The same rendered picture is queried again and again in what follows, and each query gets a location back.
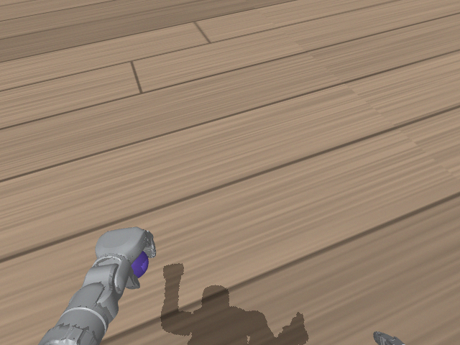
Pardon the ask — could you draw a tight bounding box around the ball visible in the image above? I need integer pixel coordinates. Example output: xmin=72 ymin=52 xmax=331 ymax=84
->
xmin=131 ymin=251 xmax=149 ymax=278

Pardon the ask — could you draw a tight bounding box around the right robot hand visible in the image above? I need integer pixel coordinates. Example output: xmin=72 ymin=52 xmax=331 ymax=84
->
xmin=373 ymin=331 xmax=405 ymax=345

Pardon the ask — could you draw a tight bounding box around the left robot arm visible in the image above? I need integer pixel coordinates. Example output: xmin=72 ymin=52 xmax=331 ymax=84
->
xmin=38 ymin=254 xmax=131 ymax=345

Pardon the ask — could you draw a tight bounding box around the left robot hand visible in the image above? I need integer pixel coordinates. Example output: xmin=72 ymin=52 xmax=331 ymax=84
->
xmin=95 ymin=227 xmax=156 ymax=289

